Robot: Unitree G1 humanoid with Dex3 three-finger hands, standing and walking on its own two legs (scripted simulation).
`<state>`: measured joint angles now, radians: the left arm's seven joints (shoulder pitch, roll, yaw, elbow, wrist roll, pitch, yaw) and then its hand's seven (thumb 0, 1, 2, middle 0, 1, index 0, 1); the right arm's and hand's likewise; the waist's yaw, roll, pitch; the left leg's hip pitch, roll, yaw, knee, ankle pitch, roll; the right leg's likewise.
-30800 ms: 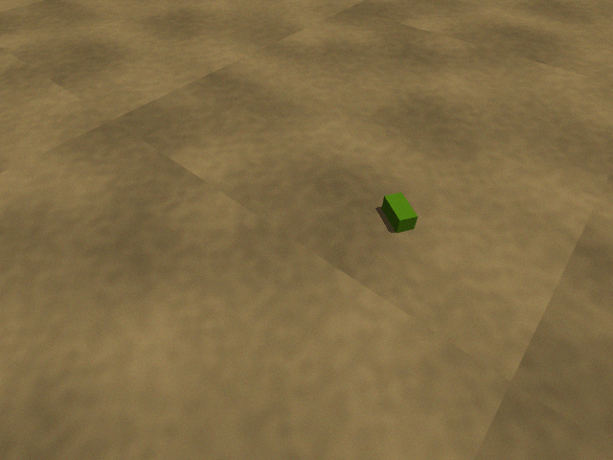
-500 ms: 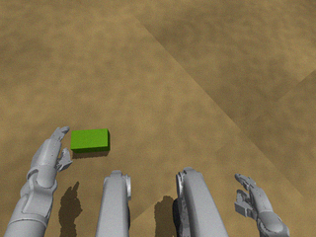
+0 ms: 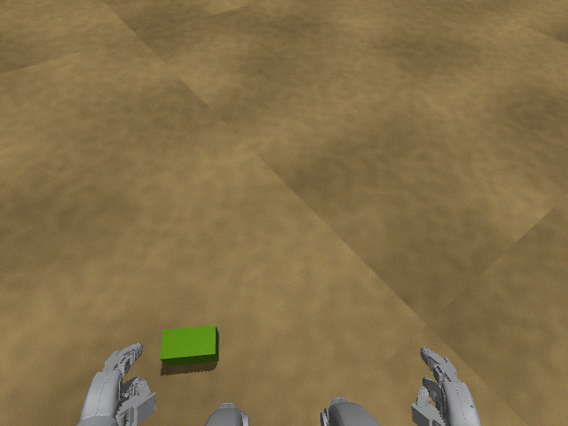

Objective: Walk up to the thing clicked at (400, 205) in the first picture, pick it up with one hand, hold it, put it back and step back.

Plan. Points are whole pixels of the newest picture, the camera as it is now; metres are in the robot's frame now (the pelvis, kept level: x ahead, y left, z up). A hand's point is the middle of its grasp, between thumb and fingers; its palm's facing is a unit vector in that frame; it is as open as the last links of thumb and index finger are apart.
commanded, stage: home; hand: left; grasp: from above
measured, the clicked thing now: (191, 345) +0.45 +0.25 -0.64
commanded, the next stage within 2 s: none
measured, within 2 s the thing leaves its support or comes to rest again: neither
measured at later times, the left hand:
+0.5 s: hand (144, 421) +0.17 +0.18 -0.02, palm faces +0.07 -0.98 -0.19, open 7.4 cm
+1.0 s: hand (144, 416) +0.18 +0.18 -0.01, palm faces +0.06 -0.98 -0.20, open 7.4 cm
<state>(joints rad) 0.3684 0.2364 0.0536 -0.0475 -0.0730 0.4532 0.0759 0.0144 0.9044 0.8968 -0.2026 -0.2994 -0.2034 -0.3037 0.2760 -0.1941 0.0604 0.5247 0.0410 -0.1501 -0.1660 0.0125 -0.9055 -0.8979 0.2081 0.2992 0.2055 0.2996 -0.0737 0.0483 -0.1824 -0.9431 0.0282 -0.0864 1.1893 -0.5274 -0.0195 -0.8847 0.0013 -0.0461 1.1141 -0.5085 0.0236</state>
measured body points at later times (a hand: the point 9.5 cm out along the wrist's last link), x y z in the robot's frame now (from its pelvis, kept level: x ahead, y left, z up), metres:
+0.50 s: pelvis +0.01 +0.00 +0.03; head +0.03 +0.00 +0.48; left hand +0.16 +0.23 +0.00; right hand +0.19 -0.24 -0.02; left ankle +0.03 +0.12 -0.65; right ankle +0.02 -0.14 -0.65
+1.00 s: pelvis +0.01 +0.00 +0.03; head +0.03 +0.00 +0.48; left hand +0.17 +0.23 +0.00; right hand +0.17 -0.25 -0.03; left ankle +0.03 +0.12 -0.65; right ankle +0.02 -0.14 -0.65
